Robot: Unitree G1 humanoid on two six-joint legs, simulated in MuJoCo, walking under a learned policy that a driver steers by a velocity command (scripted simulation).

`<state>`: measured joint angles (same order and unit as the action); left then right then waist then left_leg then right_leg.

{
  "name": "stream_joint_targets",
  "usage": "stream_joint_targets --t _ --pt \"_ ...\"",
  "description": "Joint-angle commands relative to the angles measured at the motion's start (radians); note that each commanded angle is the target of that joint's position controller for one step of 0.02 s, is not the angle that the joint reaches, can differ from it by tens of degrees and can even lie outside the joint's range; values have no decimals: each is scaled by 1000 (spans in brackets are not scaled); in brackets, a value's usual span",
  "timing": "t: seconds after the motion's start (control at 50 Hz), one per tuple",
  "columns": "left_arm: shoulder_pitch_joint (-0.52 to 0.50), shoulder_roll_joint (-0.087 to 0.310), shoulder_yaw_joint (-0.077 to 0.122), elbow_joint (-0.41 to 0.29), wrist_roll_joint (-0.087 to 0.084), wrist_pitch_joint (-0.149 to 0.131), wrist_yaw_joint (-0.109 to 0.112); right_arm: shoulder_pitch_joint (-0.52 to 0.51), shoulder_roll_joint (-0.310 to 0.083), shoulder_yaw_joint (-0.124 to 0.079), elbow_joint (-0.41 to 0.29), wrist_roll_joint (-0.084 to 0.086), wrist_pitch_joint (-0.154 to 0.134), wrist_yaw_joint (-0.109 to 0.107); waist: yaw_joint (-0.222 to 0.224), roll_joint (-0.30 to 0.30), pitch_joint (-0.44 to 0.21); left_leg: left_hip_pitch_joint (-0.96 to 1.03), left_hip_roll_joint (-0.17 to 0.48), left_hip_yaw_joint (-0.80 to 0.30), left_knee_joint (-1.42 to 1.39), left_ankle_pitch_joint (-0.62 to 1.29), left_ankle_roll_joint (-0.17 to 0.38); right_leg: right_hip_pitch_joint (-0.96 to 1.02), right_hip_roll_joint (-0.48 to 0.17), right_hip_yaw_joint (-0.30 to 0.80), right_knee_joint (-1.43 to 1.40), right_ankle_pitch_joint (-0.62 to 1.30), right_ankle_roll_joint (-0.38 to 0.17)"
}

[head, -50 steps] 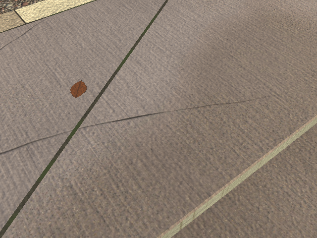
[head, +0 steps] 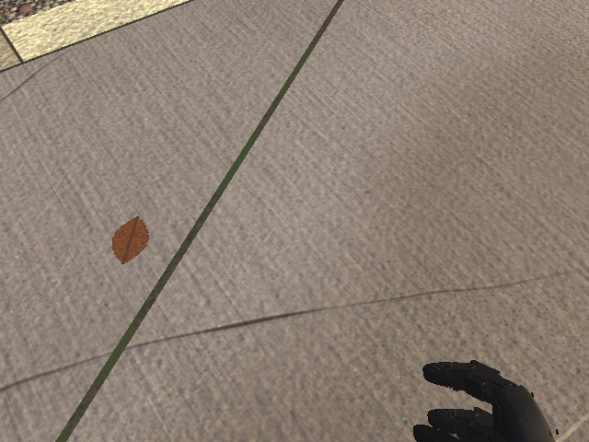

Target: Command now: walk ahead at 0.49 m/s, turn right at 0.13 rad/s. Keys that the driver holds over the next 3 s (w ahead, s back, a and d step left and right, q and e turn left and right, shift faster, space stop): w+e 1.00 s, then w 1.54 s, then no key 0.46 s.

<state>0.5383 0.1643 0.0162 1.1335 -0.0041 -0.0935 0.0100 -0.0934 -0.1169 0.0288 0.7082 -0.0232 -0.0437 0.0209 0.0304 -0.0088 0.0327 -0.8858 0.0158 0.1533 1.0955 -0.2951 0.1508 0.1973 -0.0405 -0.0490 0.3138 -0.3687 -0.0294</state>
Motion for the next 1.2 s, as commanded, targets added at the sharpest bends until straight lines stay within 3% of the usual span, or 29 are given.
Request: stream_joint_targets --t 0.02,0.04,0.06,0.08,0.1,0.16,0.28,0.4,0.46,0.52,0.56,0.58,0.6,0.62,0.64,0.66,0.68,0.7,0.76,0.84,0.92,0.98,1.0,1.02,1.04,1.06,1.1,1.16,1.2 --pt "84 74 29 -131 -31 -29 -40 546 -390 -129 134 -19 -3 -23 -163 261 -470 1075 404 -924 -568 307 163 -658 146 87 1165 -20 -7" --pt "37 120 49 -153 -2 -29 -44 471 -360 -131 127 3 -2 -10 -118 125 -463 982 374 -1035 -692 321 113 -705 105 232 1269 85 -38" --pt "-4 84 48 -180 -5 -17 -39 359 -291 -119 134 4 -14 -2 -45 60 -308 830 379 -887 -667 164 106 -755 60 165 1311 157 -39" --pt "-57 57 41 -197 22 -6 -27 322 -194 -100 158 1 -27 0 -28 -31 -148 679 350 -743 -663 134 62 -799 13 122 1279 168 -52" --pt "-188 52 38 -217 -39 -3 -19 252 -89 -64 129 14 -70 26 -73 -29 -146 588 322 -575 -712 127 30 -803 -17 184 1283 167 -66" --pt "-193 91 54 -249 -60 33 2 308 -56 -59 233 9 -106 25 -10 80 -88 580 247 -339 -809 199 -6 -815 -63 204 1180 205 -116" --pt "-359 97 54 -306 -36 58 -26 330 -132 -69 247 -2 -82 -36 4 61 16 586 102 36 -926 500 -109 -864 -15 90 817 403 -76" --pt "-562 89 47 -380 -34 51 -65 458 -240 -87 240 19 -73 -83 -71 31 27 908 194 48 -951 647 -143 -973 -14 28 463 459 -51" --pt "-612 102 52 -418 -33 48 -83 481 -278 -103 227 24 -52 -93 -73 55 17 1029 217 89 -862 957 -161 -925 26 -52 351 380 -72" --pt "-566 136 66 -433 -43 51 -92 471 -326 -125 195 27 -20 -108 -28 115 -30 1088 239 115 -688 1318 -146 -813 94 -130 337 259 -102" --pt "-408 203 95 -408 -49 57 -82 407 -352 -140 153 29 -3 -107 60 155 -93 1040 253 98 -462 1395 -122 -630 112 -113 298 166 -146" --pt "-226 262 126 -369 -46 56 -66 346 -356 -143 130 35 -4 -96 161 113 -158 934 200 108 -216 1218 -124 -394 116 -61 140 247 -190" --pt "-142 289 137 -339 -34 62 -41 312 -277 -122 106 17 -24 -72 167 -36 -167 613 95 64 83 402 -120 -133 -3 140 161 274 -241" --pt "-160 359 144 -364 -1 51 -37 354 -150 -86 35 21 -73 -46 60 -237 -240 135 -112 -83 453 -314 -169 166 -243 717 128 229 -479" --pt "-145 277 120 -360 10 34 -36 266 -200 -90 -1 52 -128 -18 104 -106 -292 -12 -67 -303 506 -260 -129 188 -275 846 -22 107 -496" --pt "-193 208 103 -371 5 18 -38 219 -235 -93 -29 77 -149 -4 68 -23 -178 -47 -14 -309 397 -152 -104 78 -252 716 -54 107 -431" --pt "-277 180 90 -387 -11 10 -43 247 -244 -96 -16 64 -147 -5 -8 87 -94 4 27 -283 288 -77 -106 -76 -197 595 -65 188 -369" --pt "-335 170 82 -410 -19 6 -42 278 -262 -104 -5 41 -133 -13 -47 104 -64 67 55 -271 203 -38 -131 -198 -158 512 -74 270 -339" --pt "-358 201 82 -439 -8 8 -26 258 -256 -104 -38 10 -90 -26 -84 71 -31 237 90 -214 3 8 -193 -475 -88 382 -94 421 -303" --pt "-241 263 106 -433 -21 26 -2 75 -176 -65 -105 11 -79 -30 12 -42 -47 410 13 -150 -405 277 -218 -596 15 262 -36 366 -223" --pt "-166 238 101 -429 -31 42 -1 45 -241 -90 -130 42 -87 -21 37 -114 -86 446 -25 -193 -567 272 -208 -451 -33 389 73 218 -181" --pt "-205 199 92 -461 -19 43 2 197 -291 -127 -104 33 -105 -16 -61 -146 -140 656 -5 -204 -626 221 -129 -446 -12 416 254 242 -116" --pt "-236 135 70 -494 -8 35 -1 367 -352 -146 -89 11 -111 -22 -141 -63 -263 894 162 -356 -606 186 -57 -563 40 335 533 172 -67" --pt "-100 72 49 -525 -29 20 -3 481 -439 -166 -49 -10 -98 -17 -84 302 -407 1209 396 -858 -725 -2 121 -894 158 199 877 -201 -1" --pt "-66 161 58 -495 -49 18 -4 498 -372 -156 -43 11 -92 -11 -102 295 -385 1232 432 -1042 -783 -269 152 -1055 90 229 1054 -201 14" --pt "-152 204 68 -493 -47 25 -5 462 -295 -138 -48 17 -81 -17 -129 186 -248 1137 379 -883 -792 -298 112 -1113 56 215 1123 -109 21" --pt "-295 201 69 -533 -8 23 -3 377 -252 -119 -41 6 -66 -16 -97 71 -101 870 282 -624 -801 -35 71 -1040 0 177 1042 13 12" --pt "-279 153 60 -539 -16 32 -12 342 -221 -109 -16 14 -72 -11 -29 121 -62 705 216 -456 -863 146 70 -915 -37 151 885 18 6" --pt "-318 132 46 -549 -7 33 -15 349 -258 -119 5 22 -74 -13 -28 109 -53 679 218 -389 -889 239 82 -891 -51 117 731 53 12"
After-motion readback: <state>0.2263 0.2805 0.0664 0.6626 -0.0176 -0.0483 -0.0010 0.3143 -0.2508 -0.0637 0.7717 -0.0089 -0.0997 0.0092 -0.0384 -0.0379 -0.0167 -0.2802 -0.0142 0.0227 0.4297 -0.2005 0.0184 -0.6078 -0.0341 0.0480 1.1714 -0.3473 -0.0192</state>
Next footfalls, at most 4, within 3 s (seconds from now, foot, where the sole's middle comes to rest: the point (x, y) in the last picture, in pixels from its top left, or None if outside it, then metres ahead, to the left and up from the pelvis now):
0.60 right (358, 410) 0.47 -0.08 -0.67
1.00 left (309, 266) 0.81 0.02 -0.67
1.44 right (449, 267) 0.81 -0.31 -0.67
1.92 left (417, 152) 1.19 -0.27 -0.67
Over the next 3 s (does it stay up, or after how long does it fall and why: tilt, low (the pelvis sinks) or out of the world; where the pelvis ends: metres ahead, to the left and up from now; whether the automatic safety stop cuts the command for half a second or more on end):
stays up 1.37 -0.57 0.10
